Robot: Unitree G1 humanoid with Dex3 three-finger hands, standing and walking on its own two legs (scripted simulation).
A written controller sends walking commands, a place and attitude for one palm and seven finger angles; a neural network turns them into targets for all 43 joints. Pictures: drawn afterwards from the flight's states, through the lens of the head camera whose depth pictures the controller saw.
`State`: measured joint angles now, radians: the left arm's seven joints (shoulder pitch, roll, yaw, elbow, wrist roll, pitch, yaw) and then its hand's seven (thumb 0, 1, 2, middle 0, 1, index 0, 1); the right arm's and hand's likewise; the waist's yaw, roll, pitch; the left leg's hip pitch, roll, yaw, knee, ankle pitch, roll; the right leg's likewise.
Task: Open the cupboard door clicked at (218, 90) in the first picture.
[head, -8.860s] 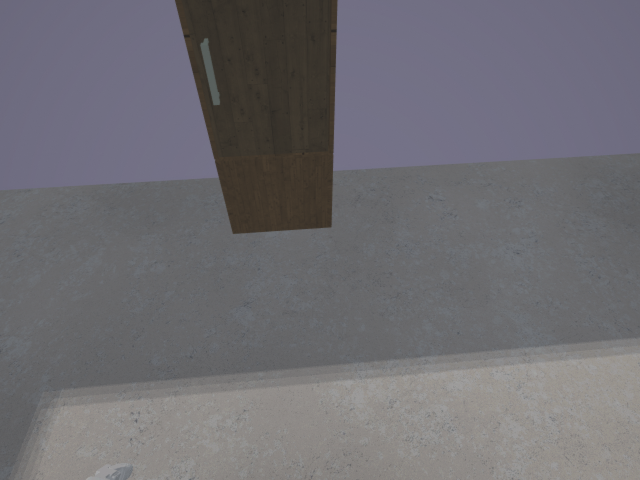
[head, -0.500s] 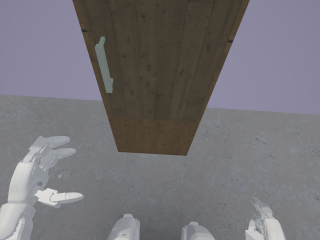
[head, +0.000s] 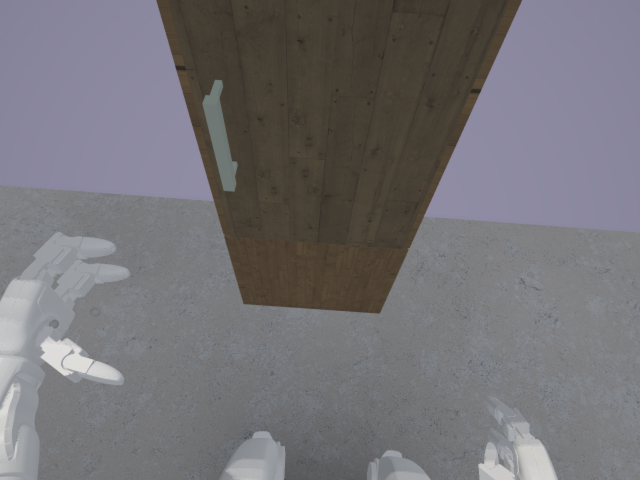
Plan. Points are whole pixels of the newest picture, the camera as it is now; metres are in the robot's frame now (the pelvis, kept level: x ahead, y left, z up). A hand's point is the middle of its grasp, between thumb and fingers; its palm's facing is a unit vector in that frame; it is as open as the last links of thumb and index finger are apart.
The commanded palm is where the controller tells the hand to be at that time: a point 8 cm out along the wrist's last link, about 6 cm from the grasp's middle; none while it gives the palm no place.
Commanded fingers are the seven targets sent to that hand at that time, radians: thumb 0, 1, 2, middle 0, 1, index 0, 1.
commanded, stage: raise the hand with hooked fingers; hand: left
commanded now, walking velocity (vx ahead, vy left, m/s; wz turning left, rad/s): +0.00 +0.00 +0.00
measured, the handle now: (224, 140) +0.58 +0.19 +0.04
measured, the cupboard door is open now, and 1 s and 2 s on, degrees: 0 0 0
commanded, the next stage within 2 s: move the hooked fingers beside the handle in 0.48 s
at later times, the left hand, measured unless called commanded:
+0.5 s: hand (111, 310) +0.29 +0.26 +0.05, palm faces +0.00 -1.00 -0.05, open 14.0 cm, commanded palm +0.26 +0.31 +0.05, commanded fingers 0.00 -0.50 0.30 -0.30 -1.20 -0.30 -1.20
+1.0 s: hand (143, 259) +0.36 +0.24 +0.05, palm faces -0.02 -1.00 -0.03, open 14.0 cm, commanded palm +0.33 +0.30 +0.05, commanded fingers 0.00 -0.50 0.30 -0.30 -1.20 -0.30 -1.20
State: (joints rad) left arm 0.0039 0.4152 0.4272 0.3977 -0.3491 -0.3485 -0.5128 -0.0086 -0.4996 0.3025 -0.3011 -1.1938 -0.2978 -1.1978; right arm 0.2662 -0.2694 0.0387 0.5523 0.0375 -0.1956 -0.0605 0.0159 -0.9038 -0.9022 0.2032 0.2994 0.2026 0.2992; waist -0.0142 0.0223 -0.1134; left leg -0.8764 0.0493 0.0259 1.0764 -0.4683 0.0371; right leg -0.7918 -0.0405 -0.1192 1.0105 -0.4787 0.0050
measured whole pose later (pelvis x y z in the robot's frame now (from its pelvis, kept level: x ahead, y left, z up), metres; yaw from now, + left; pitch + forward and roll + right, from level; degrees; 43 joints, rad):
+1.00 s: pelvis +0.00 -0.01 +0.00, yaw -1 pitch +17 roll -2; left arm -0.27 0.44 0.43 0.65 -0.29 -0.35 -0.49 -0.01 -0.50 0.30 -0.30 -1.20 -0.30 -1.20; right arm 0.29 -0.27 0.03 0.57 0.04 -0.13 -0.06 0.01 -0.91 -0.90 0.20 0.30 0.20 0.30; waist -0.06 0.02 -0.12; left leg -0.92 0.06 0.03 1.08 -0.46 0.02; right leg -0.85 -0.02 -0.11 1.04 -0.48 -0.01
